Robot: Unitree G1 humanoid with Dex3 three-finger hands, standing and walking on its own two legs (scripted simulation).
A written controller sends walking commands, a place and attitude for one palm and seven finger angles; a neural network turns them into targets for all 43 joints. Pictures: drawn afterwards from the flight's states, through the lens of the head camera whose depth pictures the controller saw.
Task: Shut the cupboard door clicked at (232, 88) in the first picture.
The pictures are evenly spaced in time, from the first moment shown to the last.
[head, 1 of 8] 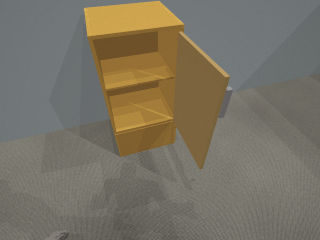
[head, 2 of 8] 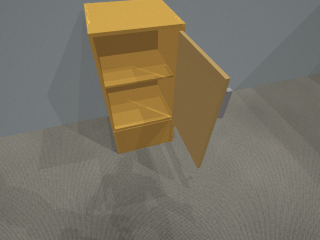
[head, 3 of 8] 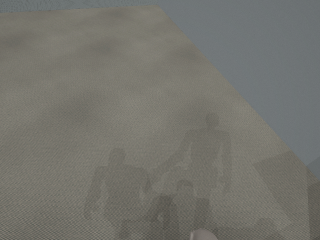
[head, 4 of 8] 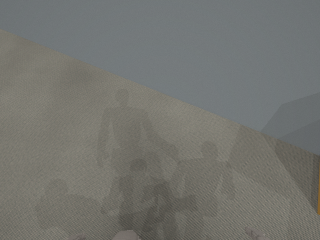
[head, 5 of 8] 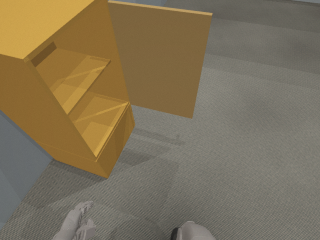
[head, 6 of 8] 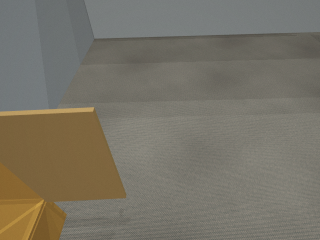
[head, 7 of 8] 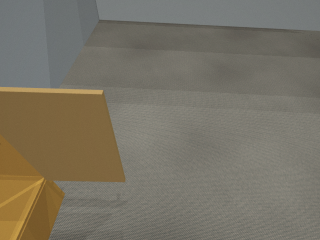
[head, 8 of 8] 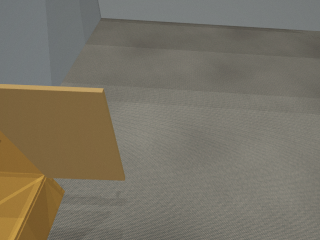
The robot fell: no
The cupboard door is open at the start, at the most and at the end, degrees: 92 92 92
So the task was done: no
